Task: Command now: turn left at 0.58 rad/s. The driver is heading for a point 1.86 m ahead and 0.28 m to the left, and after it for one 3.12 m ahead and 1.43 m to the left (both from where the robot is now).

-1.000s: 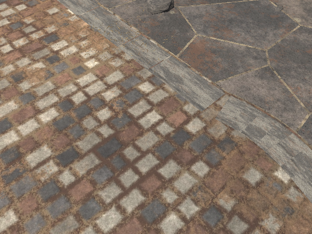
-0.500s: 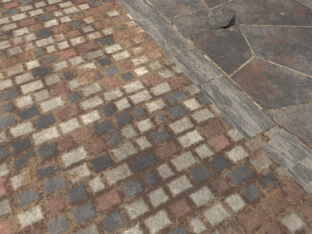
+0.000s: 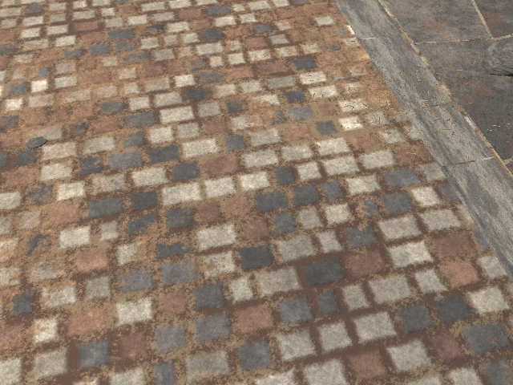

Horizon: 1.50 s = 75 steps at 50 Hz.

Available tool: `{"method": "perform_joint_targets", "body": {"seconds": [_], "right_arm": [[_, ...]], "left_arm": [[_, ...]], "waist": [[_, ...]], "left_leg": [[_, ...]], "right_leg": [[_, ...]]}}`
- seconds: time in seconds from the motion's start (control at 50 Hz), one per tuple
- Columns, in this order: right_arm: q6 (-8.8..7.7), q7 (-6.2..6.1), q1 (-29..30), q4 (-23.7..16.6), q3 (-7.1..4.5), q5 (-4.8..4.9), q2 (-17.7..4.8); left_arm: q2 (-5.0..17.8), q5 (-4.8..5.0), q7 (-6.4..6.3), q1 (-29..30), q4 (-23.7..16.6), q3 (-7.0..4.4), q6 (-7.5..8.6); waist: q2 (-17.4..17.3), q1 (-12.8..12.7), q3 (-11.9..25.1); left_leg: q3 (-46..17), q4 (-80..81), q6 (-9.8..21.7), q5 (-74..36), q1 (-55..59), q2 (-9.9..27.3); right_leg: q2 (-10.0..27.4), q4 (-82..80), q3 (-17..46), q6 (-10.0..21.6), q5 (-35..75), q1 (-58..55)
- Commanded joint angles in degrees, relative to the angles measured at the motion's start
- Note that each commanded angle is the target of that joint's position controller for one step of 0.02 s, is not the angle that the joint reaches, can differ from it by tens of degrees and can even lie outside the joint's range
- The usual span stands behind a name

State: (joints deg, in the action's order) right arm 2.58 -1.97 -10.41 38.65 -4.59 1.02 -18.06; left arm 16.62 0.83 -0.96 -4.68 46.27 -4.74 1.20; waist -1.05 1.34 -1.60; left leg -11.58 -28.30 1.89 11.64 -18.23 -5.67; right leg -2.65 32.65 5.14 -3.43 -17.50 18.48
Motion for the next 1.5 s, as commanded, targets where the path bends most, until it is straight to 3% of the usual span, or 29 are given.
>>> {"method": "perform_joint_targets", "body": {"seconds": [0.02, 0.04, 0.06, 0.08, 0.1, 0.14, 0.32, 0.42, 0.46, 0.48, 0.5, 0.54, 0.58, 0.72, 0.88, 0.94, 0.96, 0.98, 1.0, 1.02, 1.04, 1.08, 1.12, 1.2, 1.3, 1.4, 1.44, 1.48, 1.5], "right_arm": [[0.00, -0.45, 2.24, -4.74, -2.10, 0.72, -8.08], [0.00, -0.29, -0.49, -4.85, -1.29, 0.00, -4.85], [-0.56, -0.10, -1.29, -6.52, -1.83, 0.36, -5.92], [-1.00, 0.10, -2.59, -5.42, -3.14, -0.63, -10.67], [-0.80, 0.33, -3.22, -4.08, -3.99, -0.17, -12.17], [0.40, 0.13, -3.97, -2.77, -3.66, -0.29, -9.64], [0.35, 2.02, 2.55, -8.44, -1.05, 0.06, -4.72], [0.41, 3.08, -2.06, -7.35, -1.27, 0.38, -4.72], [-0.36, 2.41, -13.16, -2.83, -2.63, 0.82, -7.02], [-1.20, 1.62, -16.42, -3.61, -3.46, -0.11, -13.69], [-3.28, 2.48, -16.18, -4.62, -3.12, -1.04, -13.44], [-5.44, 2.71, -11.37, -4.02, -1.38, -0.69, -8.02], [-5.72, 2.12, -8.08, -4.44, -0.63, -0.79, -6.98], [-6.59, 1.23, -11.98, -1.87, -0.64, -0.94, -6.92], [-5.91, 0.99, -16.46, 2.86, -1.22, 0.14, -8.08], [-5.28, 0.55, -15.31, 3.40, -1.62, -0.01, -9.68], [-4.83, 0.42, -14.47, 3.52, -1.36, -0.13, -9.48], [-4.80, 0.22, -14.81, 3.13, -0.59, -0.72, -8.19], [-5.71, 0.98, -22.43, 1.77, 1.54, -0.99, -0.60], [-7.08, 1.14, -19.90, 2.79, 1.47, 0.02, -2.79], [-7.79, 1.63, -12.74, 0.73, 0.18, 1.97, -6.95], [-8.45, 1.70, -6.55, -0.66, 0.43, 0.79, -6.67], [-7.28, 1.69, -9.52, 0.73, 0.32, 0.15, -5.00], [-5.91, 1.14, -6.98, 0.06, 0.96, -0.79, -2.74], [-7.56, 2.28, 4.30, -2.36, 2.06, -0.61, -0.34], [-8.20, 3.95, 9.97, -4.81, 1.65, 0.02, -1.91], [-8.24, 4.26, 7.62, -4.58, 1.05, -0.10, -3.39], [-8.31, 3.61, -5.36, -1.28, -1.21, -0.47, -7.32], [-8.03, 2.86, -15.46, 0.08, -2.42, -1.27, -11.87]], "left_arm": [[7.76, -0.31, 0.46, -5.08, -1.89, -2.19, 1.29], [11.47, -1.30, 0.09, -5.49, -2.34, -2.88, 0.84], [14.09, -3.10, 0.10, -4.32, -2.51, -3.19, 0.34], [11.05, -3.04, -0.04, -1.91, -4.14, -2.42, 0.54], [7.97, -2.49, -0.37, 0.98, -5.09, -1.56, 0.51], [6.33, -1.03, -0.82, 2.99, -5.63, -0.90, 0.23], [11.53, -1.08, -0.94, -1.46, -5.43, -2.24, -1.73], [12.31, 1.39, 0.76, -2.10, -4.52, -2.37, -0.86], [5.52, 0.17, 1.70, -2.98, -3.59, -0.14, -0.13], [0.19, -2.23, 2.39, -0.39, -7.08, 1.76, 0.70], [5.97, -0.18, 2.22, 3.74, -8.53, 0.14, 1.84], [9.66, 1.37, 2.62, 3.14, -7.60, -1.15, 2.67], [9.20, -0.05, 2.59, 1.09, -5.58, -1.31, 3.17], [4.79, -0.17, 3.15, 3.73, -5.35, 0.16, 3.50], [3.97, 0.33, 5.34, 11.92, -9.36, 1.50, 4.98], [6.98, -0.03, 4.85, 5.28, -8.30, 0.22, 5.01], [9.12, -0.06, 4.18, -2.89, -6.32, -0.94, 4.83], [11.54, -0.30, 3.40, -12.98, -4.30, -1.76, 4.51], [17.38, -1.35, 2.95, -20.69, -2.96, -3.19, 4.25], [12.23, -0.40, 3.25, -21.52, -1.96, -1.78, 4.47], [10.03, 0.09, 2.90, -16.46, -2.28, -0.92, 4.33], [6.88, -0.57, 2.46, -9.21, -3.27, 0.11, 3.92], [5.38, -1.66, 2.58, -6.29, -3.73, 0.58, 4.46], [6.96, -0.82, 2.36, -6.97, -2.09, 0.18, 5.65], [8.90, 0.02, 1.60, -11.36, -0.77, -0.09, 4.86], [10.50, 0.72, 1.33, -16.12, 1.58, -0.58, 2.89], [11.16, 0.69, 1.03, -15.69, 1.91, -0.87, 2.09], [9.74, 0.30, 0.90, -14.72, 1.70, -0.18, 1.47], [5.74, -1.34, 0.90, -15.56, 0.05, 1.48, 1.62]], "waist": [[-6.07, -3.02, 7.99], [5.06, -1.00, 9.39], [17.74, 0.57, 6.17], [12.79, 0.31, 5.54], [9.46, 1.16, 4.73], [8.27, 0.90, 2.79], [11.16, -3.78, 4.75], [9.95, -1.01, 3.22], [0.57, 3.07, 6.04], [-17.14, 2.83, 7.03], [-12.28, 5.31, 5.55], [-8.90, 2.54, -2.39], [-7.46, 0.66, -3.37], [-4.16, 1.50, -2.27], [-4.46, 3.17, -6.56], [-7.33, -1.06, -0.13], [-7.06, -5.60, 5.58], [-5.81, -9.94, 13.15], [9.84, -7.22, 24.25], [12.70, -8.91, 28.51], [10.53, -8.46, 16.23], [3.02, -4.76, 4.70], [5.20, -1.01, 2.76], [4.83, 0.00, -0.60], [3.14, -4.36, -2.02], [3.81, -5.77, -2.66], [4.87, -3.65, -1.07], [4.04, 3.65, 7.34], [-2.86, 6.93, 17.16]], "left_leg": [[-15.25, 0.99, 5.61, -10.71, 5.01, 10.42], [-7.92, -10.07, 2.37, 6.50, -2.80, 4.47], [1.62, -20.51, -0.83, 25.62, -14.38, -3.25], [1.29, -32.63, -3.17, 24.88, -15.71, 1.41], [1.73, -36.94, -4.00, 20.82, -15.42, 2.33], [2.97, -41.39, -6.09, 14.58, -17.54, 3.08], [12.27, -20.06, -7.27, 10.74, -9.32, 8.01], [16.38, -2.43, -1.27, 5.96, 4.36, 6.13], [10.44, 4.08, 2.36, 5.70, 22.98, 7.82], [-15.78, 9.50, 9.50, 8.17, 30.73, 23.96], [-27.79, 16.17, 17.59, 15.35, 23.66, 29.38], [-17.50, 18.25, 13.75, 21.35, 19.43, 24.31], [-9.71, 19.48, 10.53, 11.53, 17.58, 20.13], [2.57, 21.14, 8.79, -9.14, 18.91, 16.71], [4.47, 19.20, 8.62, -15.48, 22.37, 19.91], [5.66, 9.55, 6.71, -42.22, 25.59, 19.61], [7.85, -0.46, 5.23, -51.44, 23.83, 17.37], [8.33, -14.01, 3.34, -43.92, 13.23, 15.52], [9.14, -40.12, -1.29, -8.86, -10.73, 5.55], [0.95, -48.42, -1.15, 20.30, -17.59, 1.02], [1.78, -51.41, -0.53, 18.31, -24.02, 5.11], [6.05, -44.34, 0.25, 9.63, -22.06, 10.96], [5.89, -40.30, -0.10, 5.44, -15.29, 13.51], [7.63, -31.86, -2.96, -0.38, -17.45, 14.89], [11.20, -10.44, -3.47, -17.23, -15.28, 12.27], [10.39, -2.01, -1.17, -14.11, -17.18, 10.52], [10.98, -0.83, 0.48, -9.11, -13.85, 9.30], [12.90, 0.96, 3.36, -8.58, 5.97, 7.05], [1.32, -1.74, 6.78, -9.99, 23.86, 18.16]], "right_leg": [[3.79, -13.93, 0.75, 2.52, 11.60, -9.19], [15.34, -14.82, 10.78, 6.90, 18.26, -16.11], [24.63, -15.98, 23.44, 16.91, 28.62, -14.76], [27.29, -15.85, 22.78, 20.34, 28.69, -12.48], [23.40, -14.95, 16.43, 18.09, 26.58, -11.19], [18.13, -14.16, 8.66, 14.72, 23.08, -11.46], [19.28, -14.27, -1.98, 16.25, 28.73, -15.10], [19.50, -14.32, -2.97, 13.12, -1.17, -6.93], [14.12, 1.65, -9.75, 8.04, -8.92, 5.43], [6.57, 24.06, -14.13, 2.64, -20.52, 23.12], [4.67, 31.56, -5.17, 2.83, -19.63, 29.44], [8.88, 31.64, -3.13, 4.69, -7.73, 31.00], [9.89, 27.45, -3.04, 4.40, 1.60, 27.96], [7.69, 11.86, -4.71, 1.31, 18.69, 25.01], [5.11, -2.51, -6.48, 4.69, 18.95, 21.59], [1.06, -2.98, -9.39, 7.88, 13.21, 10.15], [-0.79, -3.97, -11.02, 9.85, 14.18, -1.32], [4.54, -1.07, -5.53, 12.83, 15.38, -19.80], [22.07, -2.72, 23.74, 23.38, 3.81, -44.13], [25.28, -14.12, 40.17, 24.43, -4.78, -45.48], [23.30, -16.29, 31.42, 20.98, -9.19, -36.99], [19.09, -19.35, 18.38, 18.08, -1.75, -18.38], [15.78, -22.83, 12.12, 17.63, 4.50, -8.89], [14.56, -26.98, 4.27, 19.00, 13.04, -3.84], [11.29, -26.51, -2.85, 15.78, 17.46, -6.70], [16.39, -21.94, -0.59, 14.49, 19.15, -18.22], [17.50, -17.77, -0.26, 13.23, 26.57, -21.74], [13.09, -0.79, -2.66, 10.60, 38.33, -17.68], [9.18, 17.76, -4.97, 8.39, 22.72, -6.11]]}}
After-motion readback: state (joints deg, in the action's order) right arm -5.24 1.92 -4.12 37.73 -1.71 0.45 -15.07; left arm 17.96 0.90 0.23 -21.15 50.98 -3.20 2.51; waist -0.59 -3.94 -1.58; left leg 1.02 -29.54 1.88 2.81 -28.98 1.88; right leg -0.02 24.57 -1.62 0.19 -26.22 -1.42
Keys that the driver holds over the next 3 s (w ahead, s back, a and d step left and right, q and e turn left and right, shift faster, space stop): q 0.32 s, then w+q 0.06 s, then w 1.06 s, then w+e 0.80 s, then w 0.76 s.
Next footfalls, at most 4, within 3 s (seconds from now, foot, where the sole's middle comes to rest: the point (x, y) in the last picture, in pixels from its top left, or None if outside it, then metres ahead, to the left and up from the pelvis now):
0.04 right None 0.05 -0.13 -0.78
0.46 left None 0.00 0.14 -0.78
0.98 right None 0.42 0.05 -0.78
1.48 left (119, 325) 0.63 0.38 -0.78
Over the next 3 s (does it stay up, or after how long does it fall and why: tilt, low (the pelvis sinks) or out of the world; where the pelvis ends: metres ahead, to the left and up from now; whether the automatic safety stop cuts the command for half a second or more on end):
stays up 1.34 0.24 0.00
